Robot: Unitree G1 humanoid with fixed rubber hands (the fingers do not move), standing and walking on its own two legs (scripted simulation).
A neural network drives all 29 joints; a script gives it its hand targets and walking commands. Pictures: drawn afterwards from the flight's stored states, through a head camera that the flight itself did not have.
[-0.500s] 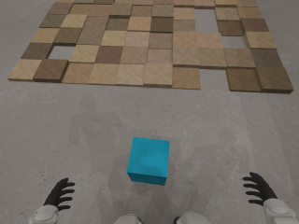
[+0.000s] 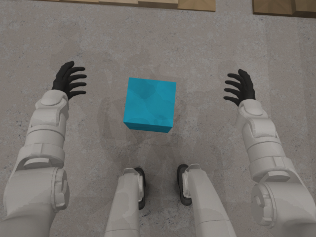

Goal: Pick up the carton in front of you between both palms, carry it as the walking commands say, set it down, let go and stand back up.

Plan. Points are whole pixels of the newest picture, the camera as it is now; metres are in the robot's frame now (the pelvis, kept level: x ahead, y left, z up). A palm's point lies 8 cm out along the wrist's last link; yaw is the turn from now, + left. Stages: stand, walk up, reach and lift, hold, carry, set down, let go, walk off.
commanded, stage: reach and lift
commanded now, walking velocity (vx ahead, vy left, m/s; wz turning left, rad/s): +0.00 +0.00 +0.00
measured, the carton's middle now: (150, 108) +0.51 +0.02 -0.55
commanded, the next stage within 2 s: none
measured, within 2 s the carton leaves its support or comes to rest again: leaves its support in 2.00 s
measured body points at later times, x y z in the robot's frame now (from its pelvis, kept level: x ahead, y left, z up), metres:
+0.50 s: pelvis +0.01 +0.01 -0.06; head +0.34 +0.03 +0.25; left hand +0.57 +0.20 -0.19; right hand +0.50 -0.18 -0.20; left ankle +0.08 +0.11 -0.64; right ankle +0.08 -0.14 -0.64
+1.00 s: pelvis -0.04 -0.01 -0.26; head +0.33 +0.01 -0.01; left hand +0.54 +0.20 -0.43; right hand +0.49 -0.18 -0.43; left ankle +0.08 +0.11 -0.64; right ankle +0.08 -0.14 -0.64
